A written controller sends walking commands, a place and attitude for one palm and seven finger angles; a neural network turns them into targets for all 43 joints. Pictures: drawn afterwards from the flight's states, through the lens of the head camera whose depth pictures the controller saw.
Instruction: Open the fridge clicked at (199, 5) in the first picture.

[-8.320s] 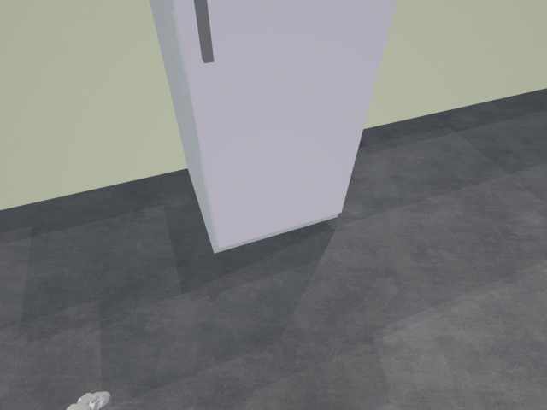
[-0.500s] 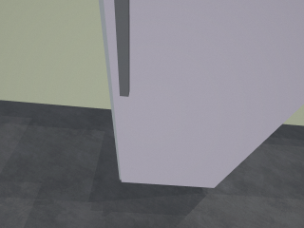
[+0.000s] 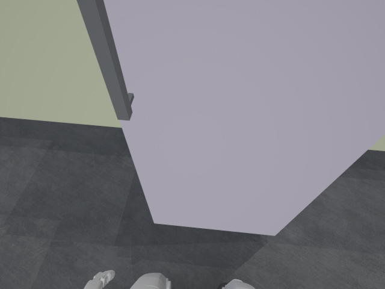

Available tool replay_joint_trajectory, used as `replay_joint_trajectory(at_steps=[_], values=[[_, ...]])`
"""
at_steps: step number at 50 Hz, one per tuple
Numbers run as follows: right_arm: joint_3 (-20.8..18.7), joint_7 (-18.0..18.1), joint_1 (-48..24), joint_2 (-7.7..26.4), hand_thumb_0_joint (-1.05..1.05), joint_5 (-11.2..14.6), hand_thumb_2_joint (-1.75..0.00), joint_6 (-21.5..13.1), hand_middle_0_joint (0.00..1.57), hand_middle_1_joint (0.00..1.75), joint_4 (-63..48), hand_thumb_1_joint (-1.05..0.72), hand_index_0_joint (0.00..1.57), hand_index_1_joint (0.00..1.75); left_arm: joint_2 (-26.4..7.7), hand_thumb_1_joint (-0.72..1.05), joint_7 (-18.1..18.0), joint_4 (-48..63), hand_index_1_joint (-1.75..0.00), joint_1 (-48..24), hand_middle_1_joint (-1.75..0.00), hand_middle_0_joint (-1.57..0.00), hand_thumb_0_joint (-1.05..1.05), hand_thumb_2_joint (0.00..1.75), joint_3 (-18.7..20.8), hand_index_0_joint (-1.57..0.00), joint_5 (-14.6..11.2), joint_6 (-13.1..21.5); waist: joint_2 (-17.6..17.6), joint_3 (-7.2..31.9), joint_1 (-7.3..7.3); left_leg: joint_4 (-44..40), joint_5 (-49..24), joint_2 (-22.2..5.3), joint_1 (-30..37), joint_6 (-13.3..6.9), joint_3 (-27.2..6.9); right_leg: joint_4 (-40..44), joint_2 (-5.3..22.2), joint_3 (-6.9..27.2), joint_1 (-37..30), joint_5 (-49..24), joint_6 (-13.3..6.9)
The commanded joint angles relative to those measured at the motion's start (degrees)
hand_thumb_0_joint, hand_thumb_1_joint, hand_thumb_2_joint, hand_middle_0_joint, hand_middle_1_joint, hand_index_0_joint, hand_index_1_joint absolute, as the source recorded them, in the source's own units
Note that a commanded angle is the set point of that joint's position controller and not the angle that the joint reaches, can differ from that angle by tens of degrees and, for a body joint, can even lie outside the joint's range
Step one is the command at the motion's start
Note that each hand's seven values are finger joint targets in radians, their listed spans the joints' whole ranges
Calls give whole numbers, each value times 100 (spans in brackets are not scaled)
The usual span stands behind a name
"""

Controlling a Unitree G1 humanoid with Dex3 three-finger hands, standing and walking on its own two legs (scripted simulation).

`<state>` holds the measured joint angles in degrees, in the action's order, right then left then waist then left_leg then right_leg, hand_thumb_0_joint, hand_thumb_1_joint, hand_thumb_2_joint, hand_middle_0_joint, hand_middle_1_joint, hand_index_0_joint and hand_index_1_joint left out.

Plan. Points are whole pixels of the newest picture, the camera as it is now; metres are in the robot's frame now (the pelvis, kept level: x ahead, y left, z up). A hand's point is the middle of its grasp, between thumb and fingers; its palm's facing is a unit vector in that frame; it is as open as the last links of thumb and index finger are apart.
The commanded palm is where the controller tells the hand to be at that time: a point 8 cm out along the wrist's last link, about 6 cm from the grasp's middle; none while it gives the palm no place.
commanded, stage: come to a stop and stand still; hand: left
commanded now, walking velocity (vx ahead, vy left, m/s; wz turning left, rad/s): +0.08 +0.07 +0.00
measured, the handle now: (111, 48) +0.42 +0.16 +0.27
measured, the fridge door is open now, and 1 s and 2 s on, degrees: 0 0 0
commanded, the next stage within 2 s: look again from close up in 1.22 s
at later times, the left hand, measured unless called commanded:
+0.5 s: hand out of the picture -0.05 +0.20 -0.16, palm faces +0.00 -0.99 -0.17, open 7.4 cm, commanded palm none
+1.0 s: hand out of the picture +0.00 +0.17 -0.16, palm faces -0.02 -0.98 -0.22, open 7.3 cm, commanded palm none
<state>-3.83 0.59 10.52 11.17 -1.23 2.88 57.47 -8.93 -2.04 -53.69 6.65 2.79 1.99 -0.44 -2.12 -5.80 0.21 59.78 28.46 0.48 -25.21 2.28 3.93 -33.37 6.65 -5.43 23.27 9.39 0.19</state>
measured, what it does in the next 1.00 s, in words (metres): steps on the spot: left foot, then right foot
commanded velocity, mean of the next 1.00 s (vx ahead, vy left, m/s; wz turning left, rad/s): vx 0.04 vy -0.05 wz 0.00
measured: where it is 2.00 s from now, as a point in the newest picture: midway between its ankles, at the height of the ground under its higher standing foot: outside the picture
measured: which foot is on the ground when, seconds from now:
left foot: up 0.00-0.10, down 0.12-1.00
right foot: down 0.00-0.12, up 0.14-0.52, down 0.54-1.00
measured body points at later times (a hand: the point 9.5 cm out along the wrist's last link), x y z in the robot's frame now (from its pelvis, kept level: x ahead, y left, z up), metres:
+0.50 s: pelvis -0.03 +0.03 +0.02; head -0.01 +0.04 +0.47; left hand -0.05 +0.26 -0.15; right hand -0.06 -0.18 -0.14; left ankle -0.01 +0.12 -0.73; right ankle -0.06 -0.09 -0.71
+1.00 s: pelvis -0.01 +0.00 +0.01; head -0.02 -0.02 +0.46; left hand +0.00 +0.22 -0.14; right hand -0.03 -0.21 -0.16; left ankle -0.01 +0.12 -0.73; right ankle -0.06 -0.09 -0.73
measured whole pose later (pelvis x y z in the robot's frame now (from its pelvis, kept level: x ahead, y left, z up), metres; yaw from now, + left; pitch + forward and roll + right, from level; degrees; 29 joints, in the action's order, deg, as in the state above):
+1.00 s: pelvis -0.01 +0.00 +0.01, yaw -2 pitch -1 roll +1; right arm 0.8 1.2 18.2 8.1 -1.2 -1.1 63.5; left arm -8.2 -2.4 -62.3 18.0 -0.8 0.9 2.0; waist 1.0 0.5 0.8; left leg 28.2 15.1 -1.4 -12.4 -0.1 5.1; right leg -29.2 -1.2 -1.4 9.3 19.4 -2.4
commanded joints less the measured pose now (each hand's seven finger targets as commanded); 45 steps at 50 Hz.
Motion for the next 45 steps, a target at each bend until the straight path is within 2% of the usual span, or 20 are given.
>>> replay_joint_trajectory(at_steps=[1, 3, 4, 5, 6, 7, 9, 12, 16, 20, 22, 25, 26, 27, 28, 29, 31, 33, 38, 45], values=[[7, -65, 721, 66, 0, 30, -90, -38, 20, 30, -232, -90, 20, 30, -1331, 90, -87, 271, -30, 433, -30, -20, 0, 90, 351, -20, 44, -54, -789, 830, -106, -1135, -299, -138, 794, -45, -145, 1449, 1434, 1437, -135, 66, -933], [14, -59, 1243, 52, 0, 46, -90, -113, 20, 30, -100, -90, 20, 30, -1266, 90, -44, 342, -30, 203, -30, -20, 0, 90, 330, -20, 19, -139, -737, 792, 180, -2584, -986, 11, 1840, -141, 107, 1331, 1058, 1243, 545, 1350, -563], [6, -26, 1404, 128, 0, 56, -90, -161, 20, 30, -76, -90, 20, 30, -1033, 90, -25, 385, -30, 227, -30, -20, 0, 90, 265, -20, -11, -180, -167, 776, 247, -3386, -1133, -69, 2258, -137, 56, 748, 637, 924, 797, 1730, -353], [-51, 11, 1342, 519, 0, 7, -90, -211, 20, 30, -168, -90, 20, 30, -646, 90, 1, 461, -30, 291, -30, -20, 0, 90, 188, -20, -75, -228, 1398, 531, 286, -4323, -161, -956, 1880, -412, -1222, -468, -20, 406, 1251, 2108, -60], [-83, 43, 901, 890, 0, -61, -90, -189, 20, 30, -432, -90, 20, 30, -409, 90, 0, 493, -30, 242, -30, -20, 0, 90, 146, -20, -108, -277, 2482, 29, 249, -5231, 650, -1862, 472, -794, -2422, -1633, -560, 251, 1069, 2263, 149], [-54, 66, 328, 895, 0, -108, -90, -163, 20, 30, -614, -90, 20, 30, -522, 90, 30, 466, -30, 275, -30, -20, 0, 90, 186, -20, -107, -284, 1899, -230, 44, -5493, 1156, -2024, -484, -1173, -2341, -2241, -373, 696, 619, 1771, 50], [70, 110, 32, 541, 0, -99, -90, -308, 20, 30, -554, -90, 20, 30, -452, 90, 105, 102, -30, 742, -30, -20, 0, 90, 171, -20, 14, -218, 1270, 33, -255, -5146, 322, -1480, -22, -982, -1910, -2829, -444, 810, 572, 1061, 18], [86, 124, 453, 497, 0, -46, -90, -415, 20, 30, -398, -90, 20, 30, -357, 90, 175, -193, -30, 1100, -30, -20, 0, 90, 93, -20, 4, -113, 677, 290, -94, -4977, -163, -1331, 1070, -978, -1433, -2975, -520, 595, 886, 816, 74], [96, 170, 1162, 364, 0, -58, -90, -461, 20, 30, -91, -90, 20, 30, -321, 90, 184, -180, -30, 858, -30, -20, 0, 90, 35, -20, -13, -46, 570, 171, 196, -4993, -725, -1583, 1795, -1166, -1650, -2197, -373, 536, 1025, 1124, 98], [141, 200, 1333, 389, 0, -84, -90, -450, 20, 30, 130, -90, 20, 30, -188, 90, 164, -303, -30, 852, -30, -20, 0, 90, -71, -20, -62, -36, 775, 316, 261, -4816, -1832, -1675, 1931, -1223, -1620, -836, -329, 470, 272, 1643, 84], [133, 200, 1268, 462, 0, -71, -90, -422, 20, 30, 214, -90, 20, 30, -106, 90, 137, -461, -30, 1081, -30, -20, 0, 90, -106, -20, -101, -26, 782, 488, 166, -4631, -2216, -1592, 1815, -1178, -1509, -143, -425, 403, -318, 1644, 52], [187, 169, 1242, 256, 0, 42, -90, -435, 20, 30, 387, -90, 20, 30, -203, 90, 63, -775, -30, 1558, -30, -20, 0, 90, -115, -20, -125, 81, 256, 871, -56, -4021, -2261, -1103, 1184, -700, -1023, 1421, -304, 617, -1826, 163, -3], [169, 93, 365, 608, 0, 122, -90, -468, 20, 30, 3, -90, 20, 30, -421, 90, -175, -976, -30, 1987, -30, -20, 0, 90, -198, -20, 16, 166, -30, 60, -326, -3127, -1956, -782, 1094, -382, -309, 1531, -147, 856, -834, -273, -117], [234, 4, 640, 233, 0, 49, -90, -371, 20, 30, -131, -90, 20, 30, -624, 90, -135, -724, -30, 1591, -30, -20, 0, 90, -250, -20, -75, 201, -182, 144, 34, -2859, -619, -425, 837, -282, -271, 1877, 174, 1347, -358, 2005, -330], [222, -20, 859, 99, 0, -1, -90, -356, 20, 30, -53, -90, 20, 30, -652, 90, -98, -571, -30, 1274, -30, -20, 0, 90, -248, -20, -72, 186, 380, 14, 235, -2955, -830, -314, 1047, -292, -274, 1616, 190, 1303, 54, 2301, -462], [285, -39, 1059, 2, 0, -44, -90, -385, 20, 30, 108, -90, 20, 30, -600, 90, -82, -628, -30, 1405, -30, -20, 0, 90, -253, -20, -95, 291, 747, 544, 198, -2987, -1178, -366, 1308, -309, -277, 1327, 97, 1165, -317, 1685, -518], [291, -15, 1273, 77, 0, -13, -90, -403, 20, 30, 148, -90, 20, 30, -503, 90, -79, -622, -30, 1399, -30, -20, 0, 90, -254, -20, -130, 321, 175, 648, 223, -3033, -1253, -480, 1105, -413, -422, 1159, -104, 1128, -633, 1459, -481], [317, 7, 1284, 79, 0, -5, -90, -418, 20, 30, 183, -90, 20, 30, -420, 90, -74, -660, -30, 1353, -30, -20, 0, 90, -286, -20, -137, 298, 11, 386, 187, -3177, -1276, -504, 981, -434, -448, 1101, -160, 1098, -541, 1431, -454], [392, 34, 1248, 46, 0, 18, -90, -432, 20, 30, 274, -90, 20, 30, -402, 90, -76, -715, -30, 1434, -30, -20, 0, 90, -314, -20, -143, 301, -63, -188, 106, -3398, -1468, -523, 897, -412, -431, 1181, -171, 1137, -422, 1039, -410], [411, 81, 1164, 70, 0, 36, -90, -486, 20, 30, 389, -90, 20, 30, -479, 90, -75, -730, -30, 1535, -30, -20, 0, 90, -283, -20, -134, 317, 70, 140, 23, -3519, -2145, -596, 1253, -415, -400, 1020, -147, 1058, -922, -376, -341]])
